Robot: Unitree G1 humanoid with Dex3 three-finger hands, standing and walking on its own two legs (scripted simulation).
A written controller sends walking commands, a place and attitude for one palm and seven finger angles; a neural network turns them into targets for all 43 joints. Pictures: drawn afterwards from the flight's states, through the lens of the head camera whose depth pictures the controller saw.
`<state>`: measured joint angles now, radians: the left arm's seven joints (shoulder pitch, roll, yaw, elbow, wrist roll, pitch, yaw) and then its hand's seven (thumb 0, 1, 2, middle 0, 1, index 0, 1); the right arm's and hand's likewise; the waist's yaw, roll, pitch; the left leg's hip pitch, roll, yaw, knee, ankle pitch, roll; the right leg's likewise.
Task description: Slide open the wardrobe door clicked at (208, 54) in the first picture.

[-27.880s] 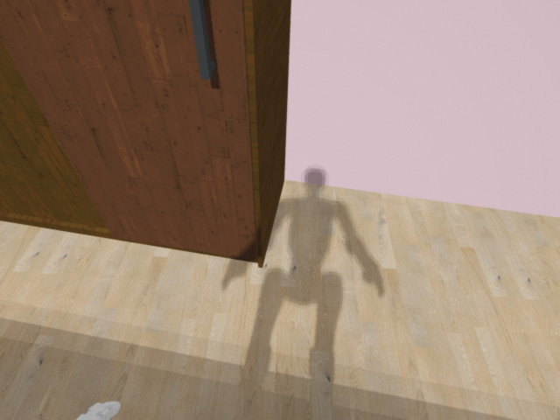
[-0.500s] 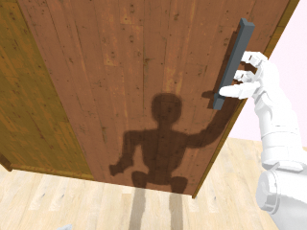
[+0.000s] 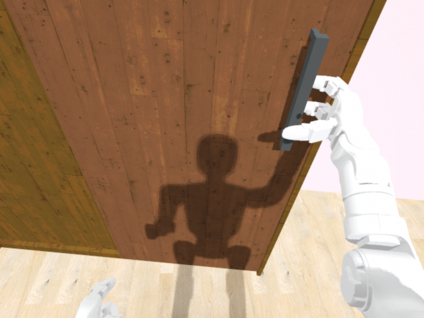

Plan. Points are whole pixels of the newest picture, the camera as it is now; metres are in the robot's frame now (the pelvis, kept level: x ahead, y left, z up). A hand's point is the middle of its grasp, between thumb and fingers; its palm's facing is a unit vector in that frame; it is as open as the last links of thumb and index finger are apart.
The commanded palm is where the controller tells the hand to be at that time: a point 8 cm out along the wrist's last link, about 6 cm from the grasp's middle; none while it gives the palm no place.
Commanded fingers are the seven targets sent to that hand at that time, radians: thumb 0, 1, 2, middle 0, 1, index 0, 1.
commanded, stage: move the hooked fingers beside the handle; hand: right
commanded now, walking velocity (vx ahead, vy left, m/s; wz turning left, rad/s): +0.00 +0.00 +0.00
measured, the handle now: (298, 95) +0.50 -0.13 +0.21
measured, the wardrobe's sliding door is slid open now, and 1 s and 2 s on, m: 0.00 0.00 0.00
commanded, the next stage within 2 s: none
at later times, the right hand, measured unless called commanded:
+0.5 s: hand (299, 107) +0.44 -0.12 +0.22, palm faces +0.04 +1.00 +0.03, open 14.0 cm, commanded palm +0.41 -0.18 +0.22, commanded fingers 0.00 0.50 -0.30 0.30 1.20 0.30 1.20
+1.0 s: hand (313, 109) +0.44 -0.15 +0.22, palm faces +0.06 +1.00 +0.00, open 14.0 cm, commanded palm +0.42 -0.20 +0.22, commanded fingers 0.00 0.50 -0.30 0.30 1.20 0.30 1.20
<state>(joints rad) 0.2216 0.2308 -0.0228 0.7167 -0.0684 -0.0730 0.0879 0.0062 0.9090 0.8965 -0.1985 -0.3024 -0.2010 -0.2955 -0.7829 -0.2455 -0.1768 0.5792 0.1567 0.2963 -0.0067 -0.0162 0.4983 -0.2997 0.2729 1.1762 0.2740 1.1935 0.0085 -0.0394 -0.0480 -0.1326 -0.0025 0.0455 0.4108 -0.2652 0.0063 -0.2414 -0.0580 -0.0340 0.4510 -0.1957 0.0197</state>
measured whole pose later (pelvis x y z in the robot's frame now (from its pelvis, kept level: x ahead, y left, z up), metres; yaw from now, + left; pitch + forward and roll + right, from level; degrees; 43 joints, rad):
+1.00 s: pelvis +0.00 +0.00 +0.00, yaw +0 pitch +0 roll +1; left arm 0.23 0.25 -0.02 0.72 -0.06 -0.07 0.10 0.01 0.91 0.90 -0.20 -0.30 -0.20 -0.30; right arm -0.82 -0.31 -0.21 0.65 0.16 0.26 0.05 -0.02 0.50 -0.30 0.30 1.20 0.30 1.20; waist 0.03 -0.04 -0.04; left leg -0.15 -0.01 0.05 0.41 -0.26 0.01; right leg -0.26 -0.06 -0.03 0.45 -0.19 0.02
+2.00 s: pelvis +0.00 +0.00 +0.00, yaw +0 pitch +0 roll +1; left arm 0.29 0.25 -0.02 0.74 -0.07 -0.06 0.09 0.01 0.91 0.90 -0.20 -0.30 -0.20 -0.30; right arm -0.81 -0.34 -0.25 0.69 0.16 0.23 0.09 -0.02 0.50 -0.30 0.30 1.20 0.30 1.20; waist 0.03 -0.04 -0.05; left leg -0.15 -0.01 0.04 0.41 -0.26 0.01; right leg -0.26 -0.06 -0.03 0.46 -0.20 0.02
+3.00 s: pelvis +0.00 +0.00 +0.00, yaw +0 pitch +0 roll +1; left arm 0.25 0.24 -0.02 0.73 -0.06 -0.06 0.08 0.01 0.91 0.90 -0.20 -0.30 -0.20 -0.30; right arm -0.82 -0.26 -0.19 0.62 0.16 0.27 0.03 -0.02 0.50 -0.30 0.30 1.20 0.30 1.20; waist 0.03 -0.04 -0.05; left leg -0.15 0.00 0.04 0.42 -0.27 0.00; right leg -0.27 -0.06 -0.03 0.47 -0.21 0.02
